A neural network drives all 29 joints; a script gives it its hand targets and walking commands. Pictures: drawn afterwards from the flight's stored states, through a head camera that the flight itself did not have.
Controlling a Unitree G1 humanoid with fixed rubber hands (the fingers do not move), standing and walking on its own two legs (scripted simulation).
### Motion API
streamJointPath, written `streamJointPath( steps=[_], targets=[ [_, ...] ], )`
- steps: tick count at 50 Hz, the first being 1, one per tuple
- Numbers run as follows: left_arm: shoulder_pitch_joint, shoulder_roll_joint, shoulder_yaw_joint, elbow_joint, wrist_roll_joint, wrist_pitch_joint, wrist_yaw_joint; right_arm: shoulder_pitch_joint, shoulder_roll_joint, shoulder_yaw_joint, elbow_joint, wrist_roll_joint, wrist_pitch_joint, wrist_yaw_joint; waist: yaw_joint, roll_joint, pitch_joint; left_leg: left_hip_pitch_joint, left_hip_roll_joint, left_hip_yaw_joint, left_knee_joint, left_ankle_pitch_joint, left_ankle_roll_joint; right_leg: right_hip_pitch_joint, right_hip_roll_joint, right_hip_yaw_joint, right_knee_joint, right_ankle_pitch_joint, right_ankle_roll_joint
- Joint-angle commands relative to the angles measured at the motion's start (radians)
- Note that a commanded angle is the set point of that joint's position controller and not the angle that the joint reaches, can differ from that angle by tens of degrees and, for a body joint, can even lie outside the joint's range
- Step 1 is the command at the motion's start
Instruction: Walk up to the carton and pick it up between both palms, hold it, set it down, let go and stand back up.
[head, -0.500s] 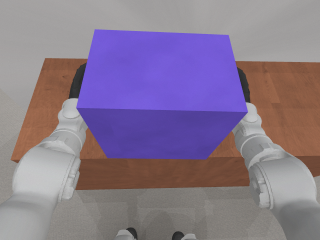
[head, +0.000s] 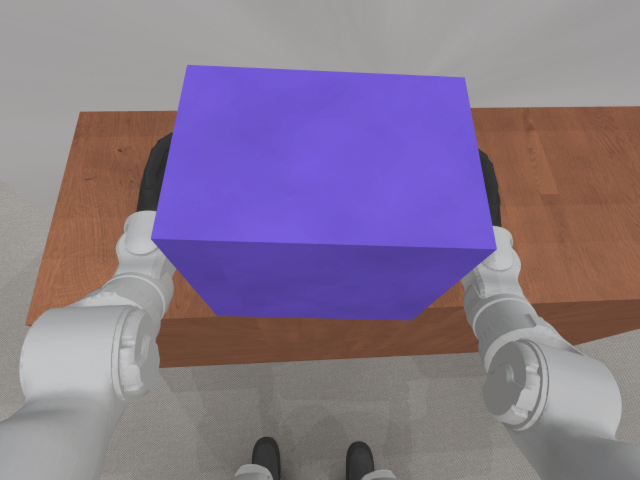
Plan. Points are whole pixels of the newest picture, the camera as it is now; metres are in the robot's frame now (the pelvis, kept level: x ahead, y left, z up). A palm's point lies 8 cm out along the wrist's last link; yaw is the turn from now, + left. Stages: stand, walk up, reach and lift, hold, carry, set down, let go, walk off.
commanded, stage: reach and lift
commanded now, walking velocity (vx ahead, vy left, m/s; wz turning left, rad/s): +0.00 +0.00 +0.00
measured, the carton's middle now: (320, 216) +0.46 +0.00 -0.03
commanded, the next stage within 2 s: none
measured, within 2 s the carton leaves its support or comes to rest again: leaves its support in 1.42 s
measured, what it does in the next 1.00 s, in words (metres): stands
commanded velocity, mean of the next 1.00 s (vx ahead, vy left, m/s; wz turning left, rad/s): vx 0.00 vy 0.00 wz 0.00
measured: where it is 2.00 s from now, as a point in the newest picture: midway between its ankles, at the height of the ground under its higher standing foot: outside the picture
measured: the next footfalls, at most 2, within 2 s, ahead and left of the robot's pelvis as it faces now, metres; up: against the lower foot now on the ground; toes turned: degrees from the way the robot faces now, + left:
none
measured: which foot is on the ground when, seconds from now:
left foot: down 0.00-1.00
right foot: down 0.00-1.00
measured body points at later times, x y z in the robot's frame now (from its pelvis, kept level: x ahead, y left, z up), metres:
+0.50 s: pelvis +0.01 -0.01 +0.00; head +0.17 -0.01 +0.42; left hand +0.46 +0.20 +0.01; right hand +0.45 -0.20 +0.00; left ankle +0.02 +0.11 -0.72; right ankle +0.01 -0.13 -0.72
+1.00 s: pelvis +0.01 -0.01 +0.00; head +0.17 -0.02 +0.42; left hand +0.46 +0.20 +0.00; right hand +0.46 -0.20 +0.00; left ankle +0.03 +0.11 -0.72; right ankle +0.01 -0.13 -0.72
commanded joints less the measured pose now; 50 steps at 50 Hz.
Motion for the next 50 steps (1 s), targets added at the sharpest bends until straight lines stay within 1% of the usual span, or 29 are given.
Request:
streamJointPath(
  steps=[1, 4, 7, 11, 14, 17, 19, 20, 23, 28, 33, 39, 45, 46, 47, 48, 50],
  targets=[
    [-0.294, -0.482, -0.115, -0.029, 0.125, -0.010, -0.112, -0.268, 0.477, 0.210, 0.060, -0.159, 0.001, 0.141, 0.012, 0.032, -0.577, 0.508, 0.006, 0.051, -0.006, 0.301, -0.053, 0.260, 0.002, -0.074, -0.032, 0.267, -0.014],
    [-0.280, -0.486, -0.114, -0.040, 0.122, -0.022, -0.110, -0.249, 0.491, 0.227, 0.069, -0.164, -0.009, 0.136, 0.015, 0.033, -0.569, 0.517, 0.009, 0.048, 0.002, 0.359, -0.058, 0.269, 0.004, -0.077, -0.027, 0.310, -0.010],
    [-0.275, -0.502, -0.119, -0.055, 0.124, -0.048, -0.109, -0.247, 0.507, 0.235, 0.077, -0.174, -0.044, 0.131, 0.020, 0.039, -0.574, 0.528, 0.014, 0.051, 0.015, 0.420, -0.069, 0.263, 0.009, -0.082, -0.021, 0.352, -0.006],
    [-0.274, -0.546, -0.127, -0.092, 0.143, -0.110, -0.107, -0.273, 0.527, 0.241, 0.083, -0.201, -0.136, 0.121, 0.035, 0.044, -0.628, 0.564, 0.022, 0.063, 0.045, 0.557, -0.092, 0.260, 0.022, -0.091, -0.012, 0.443, 0.001],
    [-0.261, -0.562, -0.126, -0.107, 0.163, -0.150, -0.105, -0.280, 0.534, 0.243, 0.109, -0.223, -0.199, 0.116, 0.044, 0.041, -0.649, 0.562, 0.022, 0.069, 0.051, 0.607, -0.098, 0.273, 0.026, -0.092, -0.013, 0.488, 0.005],
    [-0.239, -0.558, -0.125, -0.110, 0.181, -0.177, -0.106, -0.277, 0.523, 0.243, 0.147, -0.239, -0.240, 0.113, 0.049, 0.030, -0.648, 0.539, 0.018, 0.075, 0.034, 0.581, -0.092, 0.291, 0.027, -0.092, -0.022, 0.489, 0.005],
    [-0.231, -0.553, -0.130, -0.112, 0.189, -0.191, -0.107, -0.274, 0.514, 0.240, 0.174, -0.248, -0.262, 0.111, 0.052, 0.023, -0.647, 0.521, 0.014, 0.080, 0.021, 0.546, -0.087, 0.293, 0.028, -0.091, -0.029, 0.470, 0.005],
    [-0.240, -0.547, -0.135, -0.113, 0.185, -0.197, -0.107, -0.279, 0.514, 0.239, 0.178, -0.245, -0.268, 0.109, 0.047, 0.022, -0.650, 0.511, 0.010, 0.082, 0.015, 0.527, -0.088, 0.296, 0.030, -0.088, -0.036, 0.457, 0.005],
    [-0.234, -0.534, -0.147, -0.118, 0.186, -0.208, -0.108, -0.281, 0.495, 0.234, 0.216, -0.253, -0.288, 0.107, 0.053, 0.014, -0.652, 0.478, 0.000, 0.092, -0.005, 0.459, -0.078, 0.299, 0.031, -0.084, -0.045, 0.414, 0.003],
    [-0.260, -0.506, -0.164, -0.127, 0.174, -0.217, -0.111, -0.292, 0.485, 0.226, 0.266, -0.253, -0.300, 0.103, 0.056, 0.004, -0.653, 0.424, -0.015, 0.105, -0.030, 0.362, -0.065, 0.303, 0.032, -0.076, -0.053, 0.343, 0.005],
    [-0.279, -0.482, -0.186, -0.134, 0.148, -0.213, -0.117, -0.308, 0.474, 0.230, 0.313, -0.237, -0.300, 0.100, 0.052, -0.003, -0.675, 0.364, -0.028, 0.111, -0.035, 0.307, -0.053, 0.321, 0.032, -0.067, -0.044, 0.326, 0.009],
    [-0.273, -0.476, -0.221, -0.142, 0.113, -0.199, -0.121, -0.322, 0.458, 0.266, 0.345, -0.196, -0.298, 0.099, 0.053, 0.002, -0.703, 0.344, -0.037, 0.106, -0.019, 0.316, -0.049, 0.326, 0.041, -0.062, -0.027, 0.361, 0.014],
    [-0.258, -0.490, -0.267, -0.165, 0.071, -0.180, -0.122, -0.327, 0.449, 0.324, 0.341, -0.134, -0.292, 0.102, 0.048, 0.013, -0.735, 0.390, -0.040, 0.088, 0.015, 0.389, -0.056, 0.305, 0.058, -0.065, -0.014, 0.428, 0.021],
    [-0.254, -0.483, -0.268, -0.180, 0.062, -0.177, -0.120, -0.332, 0.435, 0.336, 0.341, -0.116, -0.291, 0.101, 0.048, 0.012, -0.746, 0.397, -0.042, 0.084, 0.025, 0.412, -0.057, 0.295, 0.060, -0.062, -0.012, 0.439, 0.021],
    [-0.254, -0.490, -0.279, -0.191, 0.057, -0.175, -0.118, -0.331, 0.440, 0.344, 0.334, -0.111, -0.290, 0.105, 0.050, 0.019, -0.754, 0.401, -0.042, 0.080, 0.024, 0.409, -0.056, 0.301, 0.064, -0.065, -0.009, 0.449, 0.025],
    [-0.245, -0.490, -0.285, -0.194, 0.050, -0.172, -0.116, -0.332, 0.432, 0.351, 0.332, -0.105, -0.288, 0.106, 0.044, 0.015, -0.754, 0.409, -0.041, 0.075, 0.026, 0.416, -0.056, 0.295, 0.066, -0.067, -0.009, 0.450, 0.026],
    [-0.239, -0.500, -0.302, -0.212, 0.037, -0.166, -0.115, -0.332, 0.431, 0.372, 0.318, -0.082, -0.286, 0.108, 0.044, 0.018, -0.766, 0.446, -0.039, 0.068, 0.040, 0.450, -0.061, 0.276, 0.074, -0.070, -0.010, 0.458, 0.027]
  ],
)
